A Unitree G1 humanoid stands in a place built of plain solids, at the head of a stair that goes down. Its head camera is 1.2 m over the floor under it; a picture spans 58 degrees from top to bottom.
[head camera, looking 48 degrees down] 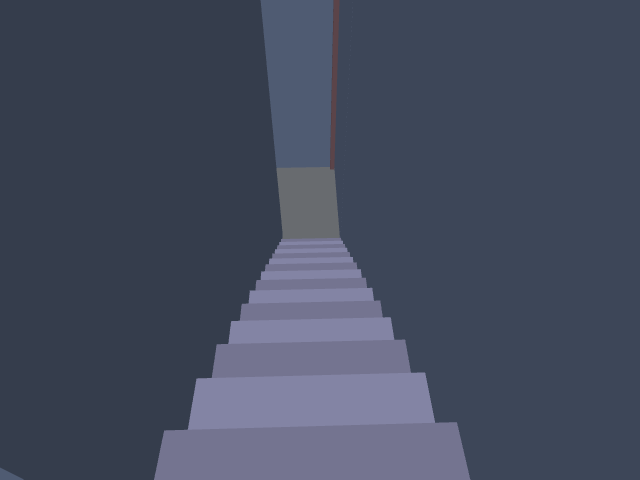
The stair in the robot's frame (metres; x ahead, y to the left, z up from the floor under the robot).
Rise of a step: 0.22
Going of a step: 0.24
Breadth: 0.79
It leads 2 degrees to the left of straight ahead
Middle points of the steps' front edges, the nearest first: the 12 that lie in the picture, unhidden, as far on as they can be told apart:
0.41 0.02 0.00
0.65 0.03 -0.21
0.90 0.04 -0.43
1.14 0.04 -0.64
1.38 0.05 -0.86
1.63 0.06 -1.07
1.87 0.06 -1.29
2.11 0.07 -1.50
2.36 0.08 -1.72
2.60 0.08 -1.93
2.84 0.09 -2.15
3.09 0.10 -2.36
